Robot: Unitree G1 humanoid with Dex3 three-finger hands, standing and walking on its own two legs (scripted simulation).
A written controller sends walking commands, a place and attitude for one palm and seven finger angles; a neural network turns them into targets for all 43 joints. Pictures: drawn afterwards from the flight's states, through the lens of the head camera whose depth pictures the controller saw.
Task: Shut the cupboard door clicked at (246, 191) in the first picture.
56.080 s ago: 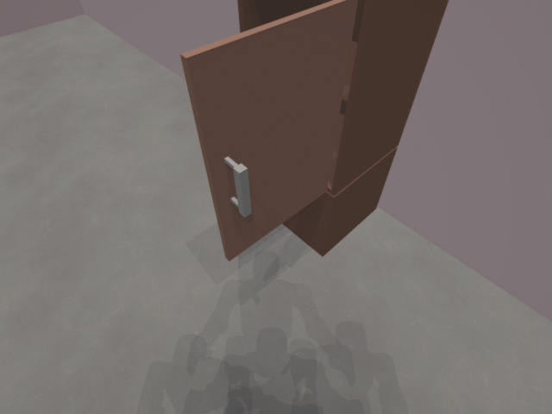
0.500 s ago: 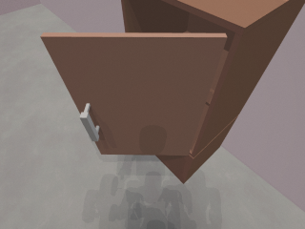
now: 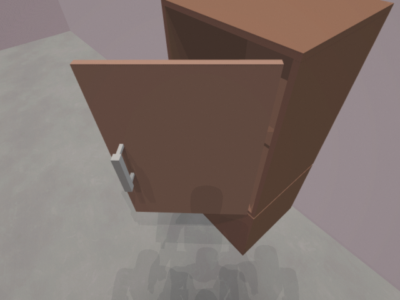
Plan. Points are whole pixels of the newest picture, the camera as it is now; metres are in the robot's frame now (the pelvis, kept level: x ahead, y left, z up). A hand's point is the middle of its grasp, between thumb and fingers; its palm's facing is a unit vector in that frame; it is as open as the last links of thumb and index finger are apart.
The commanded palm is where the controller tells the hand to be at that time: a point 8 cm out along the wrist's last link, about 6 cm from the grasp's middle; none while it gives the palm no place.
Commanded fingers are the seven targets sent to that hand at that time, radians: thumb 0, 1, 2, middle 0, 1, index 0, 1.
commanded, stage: look again from close up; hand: left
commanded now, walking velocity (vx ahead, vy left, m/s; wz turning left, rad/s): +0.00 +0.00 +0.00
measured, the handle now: (125, 168) +0.45 +0.24 -0.05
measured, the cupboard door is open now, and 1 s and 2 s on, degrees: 47 47 47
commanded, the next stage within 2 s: raise the hand and make a fist in 0.56 s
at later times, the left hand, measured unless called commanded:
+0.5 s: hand out of the picture +0.01 +0.17 -0.17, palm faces +0.01 -0.97 -0.22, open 7.3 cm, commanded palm none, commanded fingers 0.00 0.90 0.90 -0.20 -0.30 -0.20 -0.30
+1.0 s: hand (128, 281) +0.17 +0.16 -0.04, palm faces -0.03 -1.00 +0.02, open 6.5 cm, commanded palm +0.12 +0.23 -0.06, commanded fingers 0.00 0.90 0.90 -0.51 -0.64 -0.51 -0.64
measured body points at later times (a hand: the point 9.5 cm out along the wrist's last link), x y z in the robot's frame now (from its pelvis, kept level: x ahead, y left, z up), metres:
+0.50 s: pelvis +0.00 +0.00 +0.00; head +0.00 -0.02 +0.45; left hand +0.01 +0.23 -0.15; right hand -0.04 -0.21 -0.17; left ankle -0.03 +0.12 -0.74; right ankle +0.03 -0.10 -0.74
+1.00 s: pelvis -0.03 +0.00 -0.08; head +0.01 +0.01 +0.37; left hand +0.17 +0.21 -0.04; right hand +0.20 -0.27 -0.10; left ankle -0.02 +0.12 -0.74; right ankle +0.03 -0.10 -0.74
